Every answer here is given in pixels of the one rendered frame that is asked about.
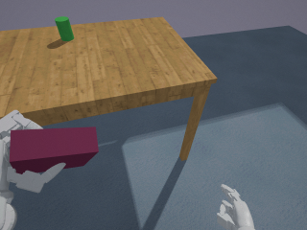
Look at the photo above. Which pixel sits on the table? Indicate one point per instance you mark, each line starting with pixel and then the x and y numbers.
pixel 108 67

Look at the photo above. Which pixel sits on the sponge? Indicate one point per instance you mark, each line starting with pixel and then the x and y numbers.
pixel 38 150

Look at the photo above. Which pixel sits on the left robot hand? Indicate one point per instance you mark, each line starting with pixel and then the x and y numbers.
pixel 30 181

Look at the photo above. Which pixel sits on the right robot hand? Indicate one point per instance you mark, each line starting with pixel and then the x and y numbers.
pixel 235 216

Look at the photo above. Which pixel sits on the left robot forearm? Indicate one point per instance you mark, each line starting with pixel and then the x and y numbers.
pixel 8 214

